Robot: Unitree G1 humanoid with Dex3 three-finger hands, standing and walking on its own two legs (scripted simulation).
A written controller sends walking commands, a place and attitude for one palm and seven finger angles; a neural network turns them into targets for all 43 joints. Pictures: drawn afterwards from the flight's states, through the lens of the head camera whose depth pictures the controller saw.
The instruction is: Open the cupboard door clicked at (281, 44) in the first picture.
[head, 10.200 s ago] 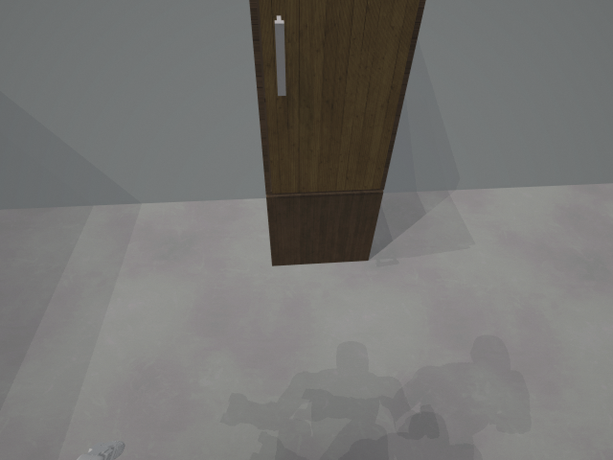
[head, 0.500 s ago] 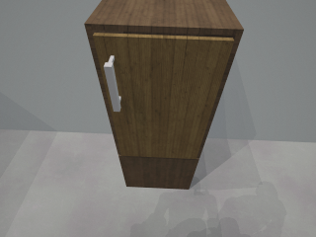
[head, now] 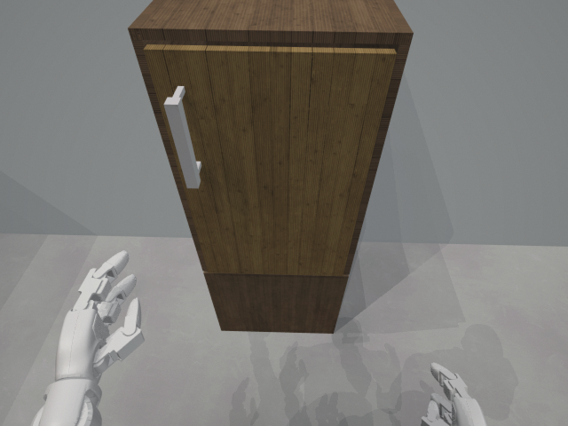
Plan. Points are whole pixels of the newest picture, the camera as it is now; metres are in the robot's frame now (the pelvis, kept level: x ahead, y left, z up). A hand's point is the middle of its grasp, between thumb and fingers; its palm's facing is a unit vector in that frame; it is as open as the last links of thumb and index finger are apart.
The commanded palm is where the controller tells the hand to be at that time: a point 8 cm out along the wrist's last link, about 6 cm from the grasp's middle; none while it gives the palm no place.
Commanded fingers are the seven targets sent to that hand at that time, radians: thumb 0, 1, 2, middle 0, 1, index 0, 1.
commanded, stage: raise the hand with hooked fingers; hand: left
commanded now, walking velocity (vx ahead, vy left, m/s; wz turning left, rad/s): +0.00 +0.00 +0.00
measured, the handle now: (187, 139) +0.53 +0.18 +0.13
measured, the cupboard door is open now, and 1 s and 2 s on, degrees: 0 0 0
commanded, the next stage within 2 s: move the hooked fingers beside the handle in 1.84 s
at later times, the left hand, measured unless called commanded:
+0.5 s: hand (116, 337) +0.23 +0.23 +0.04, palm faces -0.07 -1.00 -0.05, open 10.6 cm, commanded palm +0.19 +0.29 +0.05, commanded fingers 0.00 -0.01 0.51 -0.27 -0.88 -0.27 -0.88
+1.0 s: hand (39, 292) +0.25 +0.29 +0.12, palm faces +0.05 -1.00 -0.06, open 13.4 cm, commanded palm +0.22 +0.33 +0.12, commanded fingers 0.00 -0.50 0.30 -0.30 -1.20 -0.30 -1.20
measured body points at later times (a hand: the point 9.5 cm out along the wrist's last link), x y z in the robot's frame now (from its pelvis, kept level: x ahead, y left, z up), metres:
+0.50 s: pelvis -0.02 -0.01 -0.02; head +0.01 -0.01 +0.42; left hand +0.23 +0.28 +0.05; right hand +0.13 -0.25 -0.11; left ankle +0.04 +0.12 -0.71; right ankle -0.03 -0.12 -0.71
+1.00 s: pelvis -0.01 +0.03 +0.00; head -0.01 +0.04 +0.45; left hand +0.24 +0.35 +0.13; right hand +0.18 -0.20 -0.05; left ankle +0.04 +0.12 -0.71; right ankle -0.03 -0.12 -0.71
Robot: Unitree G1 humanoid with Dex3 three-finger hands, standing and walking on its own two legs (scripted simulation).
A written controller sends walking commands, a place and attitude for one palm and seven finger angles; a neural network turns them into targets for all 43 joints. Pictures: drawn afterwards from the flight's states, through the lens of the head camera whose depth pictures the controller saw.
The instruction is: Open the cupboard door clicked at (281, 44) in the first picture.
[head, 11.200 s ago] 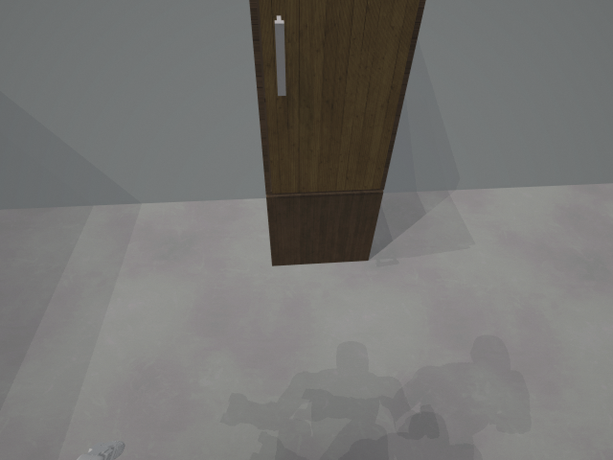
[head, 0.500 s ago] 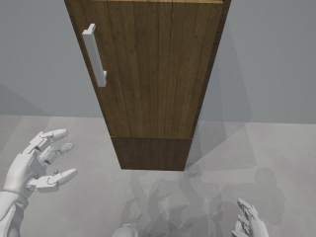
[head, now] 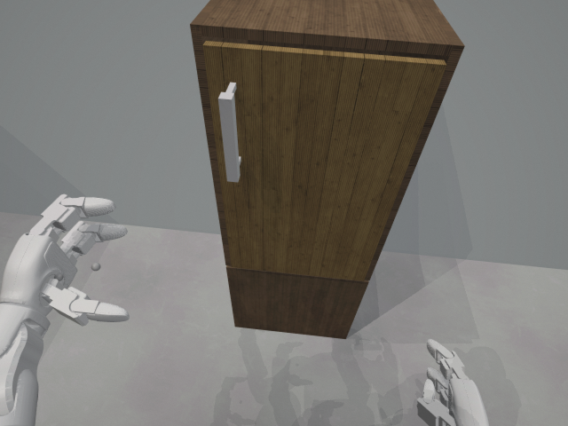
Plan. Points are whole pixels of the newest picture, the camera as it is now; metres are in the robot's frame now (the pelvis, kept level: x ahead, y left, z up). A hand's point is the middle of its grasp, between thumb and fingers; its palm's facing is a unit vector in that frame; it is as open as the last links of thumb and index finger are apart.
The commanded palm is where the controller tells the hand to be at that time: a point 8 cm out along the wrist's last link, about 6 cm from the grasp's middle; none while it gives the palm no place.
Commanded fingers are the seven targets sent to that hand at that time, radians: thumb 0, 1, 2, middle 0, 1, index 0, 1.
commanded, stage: raise the hand with hooked fingers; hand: left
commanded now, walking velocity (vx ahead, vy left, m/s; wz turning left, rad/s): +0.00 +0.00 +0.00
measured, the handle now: (232, 134) +0.55 +0.15 +0.13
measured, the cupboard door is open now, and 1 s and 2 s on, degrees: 0 0 0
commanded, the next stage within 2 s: move the hooked fingers beside the handle in 0.84 s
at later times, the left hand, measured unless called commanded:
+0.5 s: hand (104, 234) +0.29 +0.25 +0.15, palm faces +0.00 -1.00 -0.05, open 14.0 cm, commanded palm +0.26 +0.30 +0.16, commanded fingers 0.00 -0.50 0.30 -0.30 -1.20 -0.30 -1.20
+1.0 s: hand (130, 226) +0.30 +0.22 +0.16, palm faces +0.03 -1.00 -0.04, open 14.0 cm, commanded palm +0.28 +0.27 +0.16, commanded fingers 0.00 -0.50 0.30 -0.30 -1.20 -0.30 -1.20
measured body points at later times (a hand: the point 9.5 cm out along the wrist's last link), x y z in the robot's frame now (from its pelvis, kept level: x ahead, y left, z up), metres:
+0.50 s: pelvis +0.00 -0.02 +0.01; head -0.01 -0.04 +0.46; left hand +0.28 +0.30 +0.16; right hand +0.15 -0.27 -0.06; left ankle +0.05 +0.09 -0.72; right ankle -0.02 -0.14 -0.72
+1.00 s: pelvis +0.01 -0.04 +0.01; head +0.01 -0.06 +0.46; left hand +0.30 +0.28 +0.16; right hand +0.18 -0.29 -0.06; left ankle +0.05 +0.09 -0.72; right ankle -0.02 -0.14 -0.72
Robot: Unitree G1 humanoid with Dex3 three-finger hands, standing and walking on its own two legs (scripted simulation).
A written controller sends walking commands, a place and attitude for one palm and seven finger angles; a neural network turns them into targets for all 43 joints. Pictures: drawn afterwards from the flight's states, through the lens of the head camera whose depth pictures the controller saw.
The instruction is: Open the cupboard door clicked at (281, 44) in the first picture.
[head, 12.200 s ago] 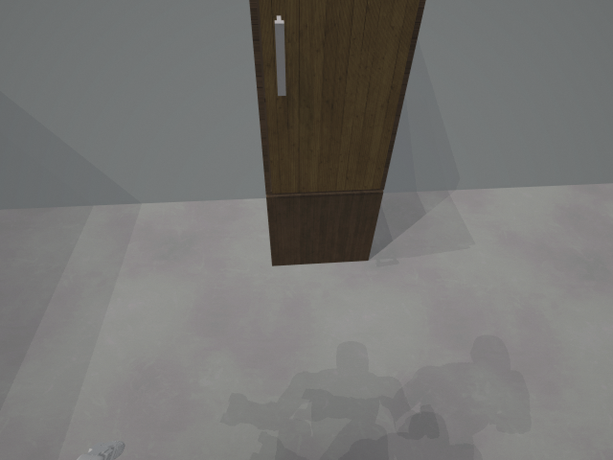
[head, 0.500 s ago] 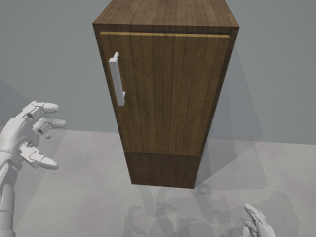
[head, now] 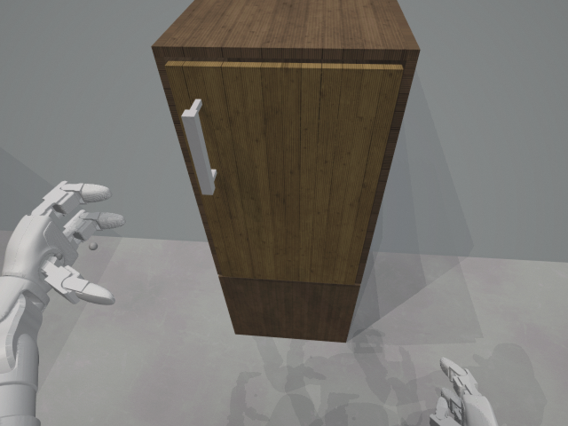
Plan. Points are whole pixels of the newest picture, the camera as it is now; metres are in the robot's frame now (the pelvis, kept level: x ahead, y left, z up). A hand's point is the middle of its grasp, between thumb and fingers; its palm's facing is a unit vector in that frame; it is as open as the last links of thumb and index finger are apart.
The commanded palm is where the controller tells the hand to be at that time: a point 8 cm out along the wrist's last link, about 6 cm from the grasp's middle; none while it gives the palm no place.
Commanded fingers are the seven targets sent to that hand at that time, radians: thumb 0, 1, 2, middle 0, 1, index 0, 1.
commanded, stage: move the hooked fingers beside the handle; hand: left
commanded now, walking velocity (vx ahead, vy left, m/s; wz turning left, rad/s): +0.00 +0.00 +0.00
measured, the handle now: (203, 149) +0.53 +0.19 +0.12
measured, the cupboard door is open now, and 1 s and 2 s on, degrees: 0 0 0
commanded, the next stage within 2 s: none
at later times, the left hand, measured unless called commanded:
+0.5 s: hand (122, 212) +0.35 +0.26 +0.14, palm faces +0.00 -1.00 -0.02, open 14.0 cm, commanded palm +0.33 +0.31 +0.14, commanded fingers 0.00 -0.50 0.30 -0.30 -1.20 -0.30 -1.20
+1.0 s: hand (153, 184) +0.42 +0.24 +0.13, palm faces +0.00 -1.00 -0.02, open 14.0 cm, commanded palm +0.40 +0.30 +0.13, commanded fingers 0.00 -0.50 0.30 -0.30 -1.20 -0.30 -1.20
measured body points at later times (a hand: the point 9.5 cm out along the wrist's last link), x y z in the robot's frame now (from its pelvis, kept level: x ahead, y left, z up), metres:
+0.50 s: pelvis -0.01 +0.02 +0.00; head +0.00 +0.01 +0.45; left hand +0.34 +0.31 +0.14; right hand +0.14 -0.23 -0.09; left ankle +0.04 +0.14 -0.73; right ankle -0.03 -0.10 -0.73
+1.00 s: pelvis -0.01 +0.02 -0.01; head +0.03 +0.02 +0.44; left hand +0.41 +0.29 +0.14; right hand +0.08 -0.25 -0.11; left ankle +0.04 +0.14 -0.73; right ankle -0.03 -0.10 -0.73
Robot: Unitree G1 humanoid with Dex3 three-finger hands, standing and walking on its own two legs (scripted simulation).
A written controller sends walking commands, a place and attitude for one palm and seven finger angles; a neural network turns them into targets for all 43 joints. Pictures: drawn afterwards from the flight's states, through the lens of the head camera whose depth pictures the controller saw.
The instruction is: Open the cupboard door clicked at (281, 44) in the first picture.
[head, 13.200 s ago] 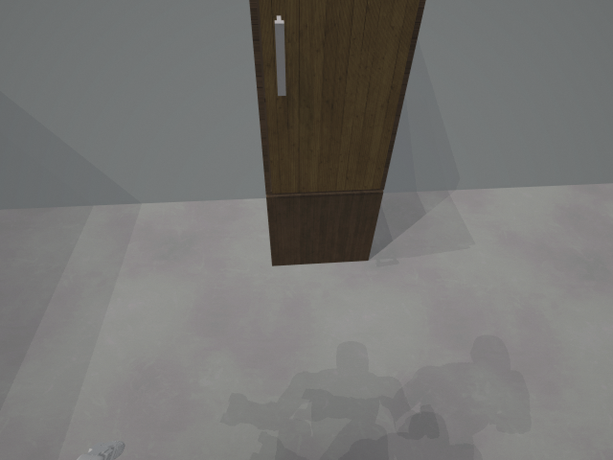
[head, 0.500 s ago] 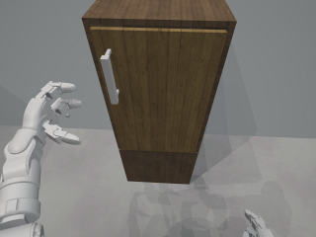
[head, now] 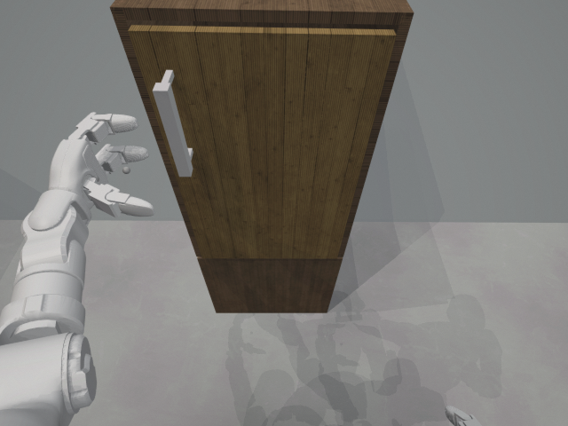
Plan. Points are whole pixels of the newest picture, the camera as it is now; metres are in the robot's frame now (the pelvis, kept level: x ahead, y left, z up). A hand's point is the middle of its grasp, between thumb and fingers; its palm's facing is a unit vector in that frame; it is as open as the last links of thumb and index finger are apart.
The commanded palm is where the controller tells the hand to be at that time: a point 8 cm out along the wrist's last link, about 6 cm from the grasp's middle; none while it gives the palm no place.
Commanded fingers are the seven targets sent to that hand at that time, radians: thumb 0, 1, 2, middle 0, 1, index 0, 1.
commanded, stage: move the hooked fingers beside the handle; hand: left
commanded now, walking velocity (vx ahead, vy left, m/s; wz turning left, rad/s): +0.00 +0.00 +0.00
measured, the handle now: (177, 126) +0.54 +0.18 +0.12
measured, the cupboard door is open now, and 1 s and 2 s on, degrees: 0 0 0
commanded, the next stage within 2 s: slide the fingers in behind the handle in 1.46 s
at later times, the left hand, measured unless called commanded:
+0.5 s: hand (129, 143) +0.48 +0.23 +0.14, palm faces +0.02 -1.00 +0.00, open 14.0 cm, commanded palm +0.47 +0.28 +0.13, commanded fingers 0.00 -0.50 0.30 -0.30 -1.20 -0.30 -1.20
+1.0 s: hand (134, 142) +0.49 +0.23 +0.13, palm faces +0.00 -1.00 +0.00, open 14.0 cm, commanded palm +0.46 +0.27 +0.13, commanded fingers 0.00 -0.50 0.30 -0.30 -1.20 -0.30 -1.20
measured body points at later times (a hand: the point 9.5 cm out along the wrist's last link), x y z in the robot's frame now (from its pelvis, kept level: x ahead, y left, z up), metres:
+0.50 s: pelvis +0.01 +0.00 -0.01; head +0.08 +0.01 +0.44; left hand +0.47 +0.29 +0.14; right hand +0.04 -0.29 -0.12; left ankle +0.05 +0.12 -0.72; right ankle -0.02 -0.12 -0.72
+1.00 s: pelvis +0.02 +0.01 -0.01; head +0.08 +0.02 +0.43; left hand +0.48 +0.28 +0.14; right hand +0.04 -0.26 -0.12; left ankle +0.05 +0.12 -0.72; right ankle -0.02 -0.12 -0.72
